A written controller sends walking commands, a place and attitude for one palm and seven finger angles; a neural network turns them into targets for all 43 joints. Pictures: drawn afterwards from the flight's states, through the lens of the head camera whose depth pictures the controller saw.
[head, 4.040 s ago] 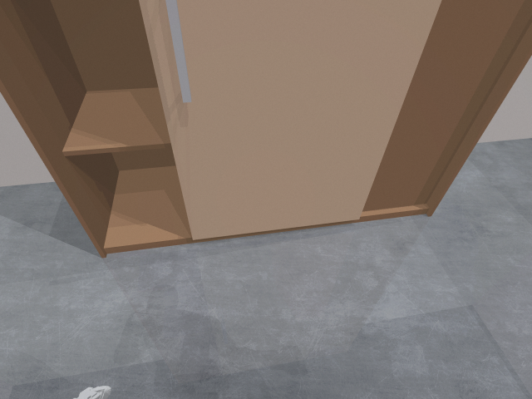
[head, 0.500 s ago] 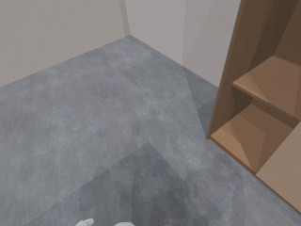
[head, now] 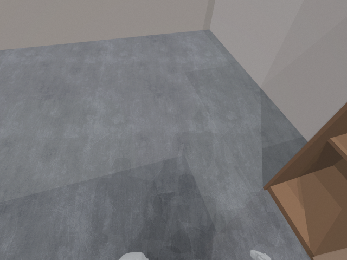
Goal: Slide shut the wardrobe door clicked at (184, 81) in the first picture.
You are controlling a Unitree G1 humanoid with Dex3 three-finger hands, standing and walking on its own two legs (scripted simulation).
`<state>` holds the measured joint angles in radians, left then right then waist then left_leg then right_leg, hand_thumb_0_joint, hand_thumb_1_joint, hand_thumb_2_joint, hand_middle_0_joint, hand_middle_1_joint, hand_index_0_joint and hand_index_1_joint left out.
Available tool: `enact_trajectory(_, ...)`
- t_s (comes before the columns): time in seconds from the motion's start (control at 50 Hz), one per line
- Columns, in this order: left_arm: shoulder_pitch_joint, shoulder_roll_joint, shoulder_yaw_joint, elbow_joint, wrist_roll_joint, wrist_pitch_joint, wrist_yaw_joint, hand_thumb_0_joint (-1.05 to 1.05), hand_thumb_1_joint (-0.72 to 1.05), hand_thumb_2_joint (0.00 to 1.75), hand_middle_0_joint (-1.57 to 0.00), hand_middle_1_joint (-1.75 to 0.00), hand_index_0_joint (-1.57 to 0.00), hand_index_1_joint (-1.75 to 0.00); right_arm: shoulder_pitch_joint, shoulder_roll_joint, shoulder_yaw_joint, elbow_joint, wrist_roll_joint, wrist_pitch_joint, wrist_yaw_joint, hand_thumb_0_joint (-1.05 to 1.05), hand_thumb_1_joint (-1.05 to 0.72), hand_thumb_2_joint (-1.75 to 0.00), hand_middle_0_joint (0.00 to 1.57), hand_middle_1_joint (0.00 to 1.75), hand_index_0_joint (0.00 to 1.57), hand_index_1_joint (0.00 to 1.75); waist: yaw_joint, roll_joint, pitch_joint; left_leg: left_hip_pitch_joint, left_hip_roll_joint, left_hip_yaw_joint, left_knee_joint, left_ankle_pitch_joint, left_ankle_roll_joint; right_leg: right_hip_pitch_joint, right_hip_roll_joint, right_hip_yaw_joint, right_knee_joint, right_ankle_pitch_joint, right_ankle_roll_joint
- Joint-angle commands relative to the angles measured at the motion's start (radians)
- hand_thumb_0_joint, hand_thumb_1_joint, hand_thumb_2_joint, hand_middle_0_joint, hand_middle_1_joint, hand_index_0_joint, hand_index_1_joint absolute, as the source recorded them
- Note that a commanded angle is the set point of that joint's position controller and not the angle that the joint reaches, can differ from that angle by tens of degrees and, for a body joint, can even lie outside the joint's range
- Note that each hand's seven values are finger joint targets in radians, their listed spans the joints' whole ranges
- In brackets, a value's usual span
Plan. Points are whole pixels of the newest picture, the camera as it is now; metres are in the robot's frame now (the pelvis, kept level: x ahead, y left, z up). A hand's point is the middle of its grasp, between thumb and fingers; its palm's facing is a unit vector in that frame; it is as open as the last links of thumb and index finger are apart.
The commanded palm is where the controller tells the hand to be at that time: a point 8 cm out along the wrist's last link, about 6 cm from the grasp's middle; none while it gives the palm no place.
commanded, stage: turn to face it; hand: right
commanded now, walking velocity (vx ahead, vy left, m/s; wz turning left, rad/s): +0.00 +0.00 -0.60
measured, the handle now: out of the picture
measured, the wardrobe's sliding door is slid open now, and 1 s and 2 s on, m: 0.38 0.38 0.38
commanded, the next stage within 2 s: take the last steps up to it in 1.82 s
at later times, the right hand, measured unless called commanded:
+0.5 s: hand out of the picture -0.01 -0.26 -0.16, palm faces +0.31 +0.93 -0.21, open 7.4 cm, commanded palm none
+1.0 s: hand out of the picture -0.05 -0.20 -0.13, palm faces +0.55 +0.79 -0.29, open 7.4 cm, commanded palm none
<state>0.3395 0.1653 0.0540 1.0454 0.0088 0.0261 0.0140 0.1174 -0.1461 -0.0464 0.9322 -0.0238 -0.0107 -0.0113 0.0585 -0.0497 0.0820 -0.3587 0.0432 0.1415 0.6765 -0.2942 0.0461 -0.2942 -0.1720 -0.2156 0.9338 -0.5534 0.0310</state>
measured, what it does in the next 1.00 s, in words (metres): steps on the spot, turning right: right foot, then left foot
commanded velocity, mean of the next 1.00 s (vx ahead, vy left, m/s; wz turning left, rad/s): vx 0.00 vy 0.00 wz -0.60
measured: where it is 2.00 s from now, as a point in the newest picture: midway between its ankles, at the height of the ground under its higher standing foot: outside the picture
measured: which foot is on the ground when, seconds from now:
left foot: down 0.00-0.32, up 0.34-0.90, down 0.92-1.00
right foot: up 0.00-0.30, down 0.32-0.92, up 0.94-1.00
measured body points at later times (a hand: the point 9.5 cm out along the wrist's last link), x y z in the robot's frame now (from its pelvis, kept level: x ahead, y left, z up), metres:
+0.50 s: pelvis -0.02 -0.04 +0.02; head +0.00 -0.08 +0.46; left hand +0.09 +0.19 -0.11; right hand -0.03 -0.31 -0.15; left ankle +0.01 +0.12 -0.63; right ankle +0.00 -0.11 -0.72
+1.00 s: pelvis -0.03 +0.02 +0.02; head +0.00 +0.04 +0.46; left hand +0.16 +0.22 -0.14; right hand -0.08 -0.24 -0.11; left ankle +0.02 +0.13 -0.72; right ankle -0.04 -0.10 -0.67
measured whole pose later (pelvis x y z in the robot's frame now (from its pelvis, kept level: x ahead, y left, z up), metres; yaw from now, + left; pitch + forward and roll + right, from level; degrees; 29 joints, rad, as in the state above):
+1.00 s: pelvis -0.03 +0.02 +0.02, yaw -33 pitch +1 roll +0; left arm 0.23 0.26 0.11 0.93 0.03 0.08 -0.02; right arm 0.19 -0.18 -0.05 0.89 -0.01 0.04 -0.03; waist 0.03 -0.06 0.02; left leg -0.23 0.03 0.06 0.52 -0.30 0.00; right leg -0.54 0.09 0.08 0.91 -0.38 0.03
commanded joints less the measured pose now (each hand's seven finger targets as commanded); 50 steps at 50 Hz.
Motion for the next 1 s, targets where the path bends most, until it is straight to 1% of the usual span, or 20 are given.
enact_trajectory(0.0, 0.007, 0.024, 0.000, -0.052, 0.000, 0.002, 0.006, 0.00, 0.90, 0.90, -0.20, -0.30, -0.20, -0.30, 0.094, -0.159, -0.029, 0.000, 0.001, -0.016, -0.032, 0.00, -0.90, -0.90, 0.20, 0.30, 0.20, 0.30, -0.062, 0.210, -0.159, 0.191, 0.307, -0.215, -0.314, 0.565, 0.136, -0.121, 0.042, 0.172, 0.141, 0.017, 0.012)
enact_trajectory(0.04, 0.027, 0.024, 0.005, -0.036, 0.002, 0.013, 0.002, 0.00, 0.90, 0.90, -0.20, -0.30, -0.20, -0.30, 0.053, -0.156, -0.030, -0.003, -0.002, -0.010, -0.032, 0.00, -0.90, -0.90, 0.20, 0.30, 0.20, 0.30, -0.040, 0.176, -0.094, 0.115, 0.289, -0.145, -0.351, 0.450, 0.106, -0.114, 0.059, 0.165, 0.130, 0.070, 0.015)
enact_trajectory(0.1, 0.007, 0.030, 0.011, -0.044, 0.007, 0.021, -0.006, 0.00, 0.90, 0.90, -0.20, -0.30, -0.20, -0.30, 0.055, -0.163, -0.038, -0.006, -0.003, -0.002, -0.032, 0.00, -0.90, -0.90, 0.20, 0.30, 0.20, 0.30, -0.048, 0.181, -0.039, 0.079, 0.296, -0.100, -0.379, 0.315, 0.099, -0.134, 0.071, 0.140, 0.096, 0.096, 0.024)
enact_trajectory(0.2, -0.055, 0.034, 0.020, -0.099, 0.008, 0.012, -0.017, 0.00, 0.90, 0.90, -0.20, -0.30, -0.20, -0.30, 0.072, -0.183, -0.059, -0.017, -0.009, 0.007, -0.033, 0.00, -0.90, -0.90, 0.20, 0.30, 0.20, 0.30, -0.071, 0.209, -0.064, 0.137, 0.334, -0.070, -0.329, 0.275, 0.096, -0.124, 0.073, 0.109, -0.089, 0.090, 0.022)
enact_trajectory(0.26, 0.000, 0.053, 0.027, -0.107, 0.012, 0.004, -0.020, 0.00, 0.90, 0.90, -0.20, -0.30, -0.20, -0.30, 0.058, -0.188, -0.064, -0.029, -0.001, 0.018, -0.028, 0.00, -0.90, -0.90, 0.20, 0.30, 0.20, 0.30, -0.036, 0.151, -0.110, 0.101, 0.313, 0.000, -0.199, 0.199, 0.032, 0.010, 0.092, 0.085, -0.315, 0.254, 0.011)
enact_trajectory(0.28, 0.035, 0.091, 0.036, -0.104, 0.013, -0.002, -0.021, 0.00, 0.90, 0.90, -0.20, -0.30, -0.20, -0.30, 0.057, -0.169, -0.061, -0.039, 0.008, 0.027, -0.024, 0.00, -0.90, -0.90, 0.20, 0.30, 0.20, 0.30, -0.015, 0.036, -0.116, 0.009, 0.272, 0.029, -0.087, 0.084, -0.013, 0.099, 0.065, 0.151, -0.447, 0.335, -0.007)
enact_trajectory(0.3, 0.067, 0.188, 0.057, -0.115, 0.021, -0.009, -0.018, 0.00, 0.90, 0.90, -0.20, -0.30, -0.20, -0.30, 0.061, -0.114, -0.055, -0.069, 0.017, 0.036, -0.016, 0.00, -0.90, -0.90, 0.20, 0.30, 0.20, 0.30, 0.002, -0.260, -0.099, -0.188, 0.131, 0.077, 0.134, -0.181, -0.096, 0.136, -0.143, 0.497, -0.591, 0.457, -0.103)
enact_trajectory(0.32, 0.091, 0.258, 0.073, -0.120, 0.028, -0.008, -0.009, 0.00, 0.90, 0.90, -0.20, -0.30, -0.20, -0.30, -0.017, -0.098, -0.045, -0.112, 0.008, 0.041, -0.013, 0.00, -0.90, -0.90, 0.20, 0.30, 0.20, 0.30, 0.037, -0.325, -0.072, -0.267, 0.056, 0.000, 0.356, -0.344, -0.115, 0.093, -0.279, 0.670, -0.698, 0.522, -0.214)
enact_trajectory(0.34, 0.064, 0.252, 0.071, -0.120, 0.025, -0.010, -0.006, 0.00, 0.90, 0.90, -0.20, -0.30, -0.20, -0.30, -0.038, -0.124, -0.048, -0.116, 0.002, 0.044, -0.009, 0.00, -0.90, -0.90, 0.20, 0.30, 0.20, 0.30, 0.021, -0.173, -0.077, -0.254, 0.085, -0.095, 0.448, -0.256, -0.096, 0.056, -0.267, 0.642, -0.708, 0.401, -0.224)
enact_trajectory(0.4, -0.068, 0.198, 0.049, -0.156, 0.019, -0.027, 0.009, 0.00, 0.90, 0.90, -0.20, -0.30, -0.20, -0.30, 0.014, -0.131, -0.063, -0.070, -0.003, 0.039, 0.001, 0.00, -0.90, -0.90, 0.20, 0.30, 0.20, 0.30, -0.035, -0.115, -0.094, -0.292, 0.076, -0.148, 0.527, -0.065, -0.112, 0.102, -0.118, 0.488, -0.655, 0.473, -0.146)
enact_trajectory(0.44, -0.079, 0.195, 0.045, -0.162, 0.012, -0.036, 0.012, 0.00, 0.90, 0.90, -0.20, -0.30, -0.20, -0.30, 0.058, -0.140, -0.064, -0.043, 0.001, 0.037, 0.005, 0.00, -0.90, -0.90, 0.20, 0.30, 0.20, 0.30, -0.046, -0.061, -0.137, -0.272, 0.066, -0.142, 0.517, -0.012, -0.127, 0.155, -0.070, 0.427, -0.637, 0.561, -0.133)
enact_trajectory(0.7, -0.058, 0.239, 0.069, -0.156, 0.015, -0.009, -0.003, 0.00, 0.90, 0.90, -0.20, -0.30, -0.20, -0.30, 0.020, -0.165, -0.057, -0.078, 0.011, 0.047, -0.011, 0.00, -0.90, -0.90, 0.20, 0.30, 0.20, 0.30, -0.010, -0.099, -0.112, -0.156, 0.023, -0.158, 0.230, -0.111, -0.139, 0.112, -0.046, 0.615, -0.664, 0.340, -0.204)
enact_trajectory(0.76, -0.080, 0.250, 0.074, -0.166, 0.018, -0.001, -0.007, 0.00, 0.90, 0.90, -0.20, -0.30, -0.20, -0.30, 0.046, -0.158, -0.051, -0.087, 0.016, 0.044, -0.014, 0.00, -0.90, -0.90, 0.20, 0.30, 0.20, 0.30, -0.021, -0.112, -0.128, -0.064, -0.008, -0.155, 0.132, -0.134, -0.122, 0.064, -0.033, 0.661, -0.650, 0.347, -0.207)
enact_trajectory(0.84, -0.149, 0.251, 0.083, -0.195, 0.018, 0.012, -0.016, 0.00, 0.90, 0.90, -0.20, -0.30, -0.20, -0.30, 0.163, -0.173, -0.057, -0.070, 0.020, 0.040, -0.019, 0.00, -0.90, -0.90, 0.20, 0.30, 0.20, 0.30, -0.073, -0.117, -0.131, 0.184, -0.048, -0.124, -0.117, -0.056, -0.092, -0.096, 0.045, 0.654, -0.642, 0.278, -0.146)
enact_trajectory(0.86, -0.168, 0.236, 0.081, -0.206, 0.015, 0.016, -0.018, 0.00, 0.90, 0.90, -0.20, -0.30, -0.20, -0.30, 0.212, -0.184, -0.065, -0.062, 0.020, 0.036, -0.022, 0.00, -0.90, -0.90, 0.20, 0.30, 0.20, 0.30, -0.099, -0.093, -0.127, 0.302, -0.029, -0.123, -0.256, 0.001, -0.078, -0.188, 0.085, 0.620, -0.608, 0.213, -0.105)
enact_trajectory(0.88, -0.158, 0.179, 0.078, -0.215, 0.007, 0.021, -0.023, 0.00, 0.90, 0.90, -0.20, -0.30, -0.20, -0.30, 0.244, -0.249, -0.078, -0.066, 0.006, 0.027, -0.029, 0.00, -0.90, -0.90, 0.20, 0.30, 0.20, 0.30, -0.114, 0.086, -0.142, 0.404, 0.145, -0.293, -0.421, -0.126, -0.022, -0.324, 0.178, 0.503, -0.395, 0.112, -0.045)
enact_trajectory(0.9, -0.136, 0.124, 0.071, -0.236, 0.007, 0.018, -0.019, 0.00, 0.90, 0.90, -0.20, -0.30, -0.20, -0.30, 0.187, -0.333, -0.085, -0.098, -0.008, 0.024, -0.034, 0.00, -0.90, -0.90, 0.20, 0.30, 0.20, 0.30, -0.101, 0.382, -0.097, 0.345, 0.430, -0.594, -0.537, -0.290, 0.082, -0.460, 0.297, 0.283, -0.069, 0.032, 0.025)
enact_trajectory(0.92, -0.159, 0.195, 0.083, -0.230, 0.024, 0.019, -0.022, 0.00, 0.90, 0.90, -0.20, -0.30, -0.20, -0.30, 0.090, -0.306, -0.068, -0.132, 0.006, 0.028, -0.038, 0.00, -0.90, -0.90, 0.20, 0.30, 0.20, 0.30, -0.072, 0.263, -0.059, 0.118, 0.452, -0.517, -0.537, -0.244, 0.093, -0.369, 0.220, 0.324, 0.105, 0.039, 0.004)
enact_trajectory(0.94, -0.111, 0.188, 0.084, -0.224, 0.024, 0.028, -0.030, 0.00, 0.90, 0.90, -0.20, -0.30, -0.20, -0.30, -0.011, -0.272, -0.061, -0.161, 0.006, 0.025, -0.037, 0.00, -0.90, -0.90, 0.20, 0.30, 0.20, 0.30, -0.010, 0.181, -0.060, 0.044, 0.399, -0.420, -0.526, -0.181, 0.089, -0.308, 0.211, 0.318, 0.193, 0.106, 0.005)
enact_trajectory(0.98, -0.096, 0.179, 0.078, -0.181, 0.025, 0.038, -0.039, 0.00, 0.90, 0.90, -0.20, -0.30, -0.20, -0.30, -0.038, -0.215, -0.047, -0.153, 0.011, 0.007, -0.028, 0.00, -0.90, -0.90, 0.20, 0.30, 0.20, 0.30, 0.003, 0.235, -0.012, 0.070, 0.277, -0.258, -0.453, 0.028, 0.041, -0.319, 0.170, 0.270, 0.285, 0.195, 0.026)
